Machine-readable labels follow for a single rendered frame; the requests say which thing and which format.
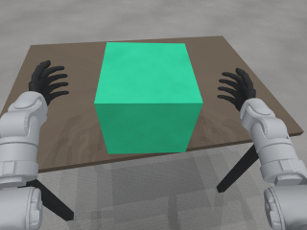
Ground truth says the left robot forearm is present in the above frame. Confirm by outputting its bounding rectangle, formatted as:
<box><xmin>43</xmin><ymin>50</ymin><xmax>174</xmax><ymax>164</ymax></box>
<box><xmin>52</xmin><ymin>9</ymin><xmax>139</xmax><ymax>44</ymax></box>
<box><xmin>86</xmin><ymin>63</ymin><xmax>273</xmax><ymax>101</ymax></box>
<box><xmin>0</xmin><ymin>91</ymin><xmax>48</xmax><ymax>191</ymax></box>

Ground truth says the robot right upper arm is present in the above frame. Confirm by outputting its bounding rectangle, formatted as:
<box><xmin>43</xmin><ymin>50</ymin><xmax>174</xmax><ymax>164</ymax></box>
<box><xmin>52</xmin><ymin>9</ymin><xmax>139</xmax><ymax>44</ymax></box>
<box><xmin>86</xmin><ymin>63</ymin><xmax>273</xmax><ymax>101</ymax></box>
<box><xmin>263</xmin><ymin>184</ymin><xmax>307</xmax><ymax>230</ymax></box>

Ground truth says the left robot hand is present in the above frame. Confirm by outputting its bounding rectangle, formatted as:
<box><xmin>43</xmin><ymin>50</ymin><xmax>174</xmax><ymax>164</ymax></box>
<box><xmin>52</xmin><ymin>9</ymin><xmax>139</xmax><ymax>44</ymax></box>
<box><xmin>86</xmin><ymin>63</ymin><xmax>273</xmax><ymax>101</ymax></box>
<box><xmin>28</xmin><ymin>60</ymin><xmax>69</xmax><ymax>106</ymax></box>

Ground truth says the right robot hand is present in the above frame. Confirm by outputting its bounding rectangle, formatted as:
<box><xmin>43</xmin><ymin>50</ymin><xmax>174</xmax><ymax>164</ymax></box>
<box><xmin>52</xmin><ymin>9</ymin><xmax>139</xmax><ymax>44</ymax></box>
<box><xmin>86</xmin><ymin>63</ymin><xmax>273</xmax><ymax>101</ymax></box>
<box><xmin>217</xmin><ymin>67</ymin><xmax>256</xmax><ymax>111</ymax></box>

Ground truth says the table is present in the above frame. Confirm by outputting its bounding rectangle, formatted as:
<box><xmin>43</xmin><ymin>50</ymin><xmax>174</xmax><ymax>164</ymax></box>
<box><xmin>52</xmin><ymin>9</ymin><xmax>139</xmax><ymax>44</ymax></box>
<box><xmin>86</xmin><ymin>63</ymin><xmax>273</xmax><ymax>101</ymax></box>
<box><xmin>0</xmin><ymin>35</ymin><xmax>304</xmax><ymax>221</ymax></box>

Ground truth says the carton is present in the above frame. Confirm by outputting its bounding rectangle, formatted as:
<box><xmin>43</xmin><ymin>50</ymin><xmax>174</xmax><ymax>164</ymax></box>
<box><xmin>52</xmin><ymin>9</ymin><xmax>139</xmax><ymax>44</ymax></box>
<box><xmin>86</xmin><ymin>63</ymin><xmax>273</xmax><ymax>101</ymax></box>
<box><xmin>94</xmin><ymin>42</ymin><xmax>203</xmax><ymax>154</ymax></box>

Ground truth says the robot left upper arm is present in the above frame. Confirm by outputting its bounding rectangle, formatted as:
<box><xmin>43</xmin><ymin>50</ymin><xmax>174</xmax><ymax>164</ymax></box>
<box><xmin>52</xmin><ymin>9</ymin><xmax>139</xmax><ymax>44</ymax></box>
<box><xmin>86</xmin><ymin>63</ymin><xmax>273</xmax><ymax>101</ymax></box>
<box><xmin>0</xmin><ymin>186</ymin><xmax>43</xmax><ymax>230</ymax></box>

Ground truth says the right robot forearm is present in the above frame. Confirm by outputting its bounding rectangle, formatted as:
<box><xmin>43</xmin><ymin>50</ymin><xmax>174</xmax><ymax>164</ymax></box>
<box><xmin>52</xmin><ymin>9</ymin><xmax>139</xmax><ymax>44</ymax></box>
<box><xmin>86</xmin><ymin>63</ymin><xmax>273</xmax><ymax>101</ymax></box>
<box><xmin>239</xmin><ymin>98</ymin><xmax>307</xmax><ymax>187</ymax></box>

